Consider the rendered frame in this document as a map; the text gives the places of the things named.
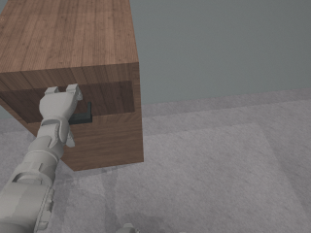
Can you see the robot left hand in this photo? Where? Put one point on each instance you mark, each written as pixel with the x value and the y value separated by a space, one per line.
pixel 61 104

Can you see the left robot upper arm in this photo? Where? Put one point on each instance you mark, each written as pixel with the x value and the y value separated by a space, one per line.
pixel 26 208

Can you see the handle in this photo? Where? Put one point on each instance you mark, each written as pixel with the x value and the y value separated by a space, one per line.
pixel 81 118

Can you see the drawer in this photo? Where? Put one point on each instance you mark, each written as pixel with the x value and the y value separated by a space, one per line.
pixel 110 98

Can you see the robot left forearm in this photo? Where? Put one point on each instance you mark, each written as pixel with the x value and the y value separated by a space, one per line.
pixel 40 162

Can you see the robot left shin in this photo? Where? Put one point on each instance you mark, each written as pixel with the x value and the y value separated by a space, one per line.
pixel 128 225

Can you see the cabinet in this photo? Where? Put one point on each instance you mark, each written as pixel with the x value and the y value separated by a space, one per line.
pixel 49 43

